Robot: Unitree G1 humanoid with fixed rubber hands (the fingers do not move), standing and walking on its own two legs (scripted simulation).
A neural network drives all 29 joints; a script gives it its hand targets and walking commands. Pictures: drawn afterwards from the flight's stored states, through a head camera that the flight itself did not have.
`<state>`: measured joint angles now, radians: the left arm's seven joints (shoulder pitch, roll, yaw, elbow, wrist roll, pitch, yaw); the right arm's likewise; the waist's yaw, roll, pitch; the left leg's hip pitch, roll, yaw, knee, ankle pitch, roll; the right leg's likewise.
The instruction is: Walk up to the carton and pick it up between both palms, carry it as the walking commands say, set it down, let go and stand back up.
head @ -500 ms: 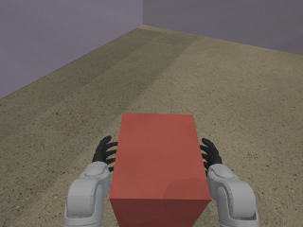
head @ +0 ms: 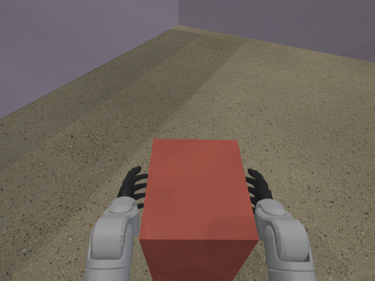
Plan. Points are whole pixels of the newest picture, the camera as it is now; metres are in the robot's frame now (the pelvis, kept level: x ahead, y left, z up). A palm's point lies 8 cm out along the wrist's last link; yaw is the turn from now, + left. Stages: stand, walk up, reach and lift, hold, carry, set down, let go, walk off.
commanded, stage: hold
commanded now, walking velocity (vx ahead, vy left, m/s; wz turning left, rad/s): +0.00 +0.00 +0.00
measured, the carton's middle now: (193, 218) +0.28 +0.01 +0.00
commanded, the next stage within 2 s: set down in 0.78 s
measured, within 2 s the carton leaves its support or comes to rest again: neither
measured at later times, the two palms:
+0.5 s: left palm (128, 194) +0.29 +0.15 +0.06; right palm (255, 196) +0.29 -0.12 +0.07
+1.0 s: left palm (140, 190) +0.31 +0.13 +0.05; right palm (263, 203) +0.29 -0.14 +0.05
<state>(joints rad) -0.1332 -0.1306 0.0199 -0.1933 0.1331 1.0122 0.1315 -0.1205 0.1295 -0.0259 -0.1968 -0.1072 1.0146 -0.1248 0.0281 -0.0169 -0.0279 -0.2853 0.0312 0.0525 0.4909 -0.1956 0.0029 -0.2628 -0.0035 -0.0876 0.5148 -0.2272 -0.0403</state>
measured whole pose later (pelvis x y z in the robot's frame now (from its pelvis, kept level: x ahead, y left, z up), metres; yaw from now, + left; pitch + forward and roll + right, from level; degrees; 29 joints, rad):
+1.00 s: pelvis -0.01 +0.01 +0.00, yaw -7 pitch -10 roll +0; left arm -0.48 -0.18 0.42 0.57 0.37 0.64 -0.01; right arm -0.45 0.21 -0.38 0.55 -0.34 0.65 -0.03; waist 0.07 -0.02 0.02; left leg -0.12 -0.02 -0.04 0.54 -0.24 0.01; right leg -0.12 0.07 0.04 0.53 -0.23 -0.04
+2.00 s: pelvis -0.02 +0.00 -0.08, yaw -6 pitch +25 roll +1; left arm -0.60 -0.11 0.41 0.65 0.26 0.19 0.01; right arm -0.58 0.18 -0.37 0.63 -0.26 0.21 -0.11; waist 0.05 -0.03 -0.11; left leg -1.11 -0.04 -0.04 1.03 -0.36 -0.01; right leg -1.11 0.07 0.01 1.04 -0.36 -0.04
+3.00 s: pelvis -0.04 +0.02 -0.23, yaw -6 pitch +39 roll +0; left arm -0.93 -0.04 0.41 0.73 0.17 0.22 0.12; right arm -0.92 0.04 -0.36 0.74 -0.15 0.22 -0.13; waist 0.03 -0.02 -0.12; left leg -1.79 -0.07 -0.01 1.63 -0.52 0.01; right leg -1.79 0.08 0.02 1.63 -0.52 0.00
